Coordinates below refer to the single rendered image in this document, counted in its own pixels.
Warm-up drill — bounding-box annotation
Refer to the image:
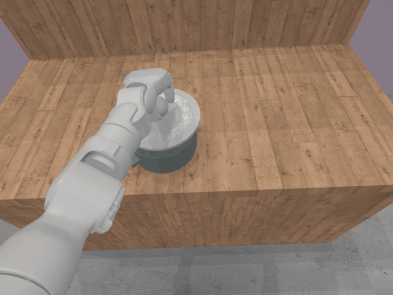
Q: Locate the lid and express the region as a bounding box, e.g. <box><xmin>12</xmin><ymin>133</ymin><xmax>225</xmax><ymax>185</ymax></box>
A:
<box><xmin>139</xmin><ymin>88</ymin><xmax>200</xmax><ymax>151</ymax></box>

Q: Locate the robot left upper arm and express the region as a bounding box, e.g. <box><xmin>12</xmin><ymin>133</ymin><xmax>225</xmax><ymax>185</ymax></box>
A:
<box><xmin>0</xmin><ymin>161</ymin><xmax>125</xmax><ymax>295</ymax></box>

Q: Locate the table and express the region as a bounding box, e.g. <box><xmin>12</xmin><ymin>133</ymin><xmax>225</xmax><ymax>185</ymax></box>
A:
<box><xmin>0</xmin><ymin>0</ymin><xmax>393</xmax><ymax>251</ymax></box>

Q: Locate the robot left forearm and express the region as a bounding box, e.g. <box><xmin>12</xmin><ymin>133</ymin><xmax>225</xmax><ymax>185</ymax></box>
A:
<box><xmin>44</xmin><ymin>80</ymin><xmax>157</xmax><ymax>210</ymax></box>

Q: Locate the left robot hand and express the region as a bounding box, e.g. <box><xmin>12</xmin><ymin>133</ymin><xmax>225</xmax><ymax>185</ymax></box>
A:
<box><xmin>123</xmin><ymin>68</ymin><xmax>175</xmax><ymax>122</ymax></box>

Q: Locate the knob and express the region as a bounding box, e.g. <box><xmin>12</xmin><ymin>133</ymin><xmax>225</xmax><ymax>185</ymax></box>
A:
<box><xmin>156</xmin><ymin>96</ymin><xmax>169</xmax><ymax>117</ymax></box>

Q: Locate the pot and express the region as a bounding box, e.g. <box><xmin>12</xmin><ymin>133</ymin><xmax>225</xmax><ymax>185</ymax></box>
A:
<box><xmin>131</xmin><ymin>132</ymin><xmax>197</xmax><ymax>174</ymax></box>

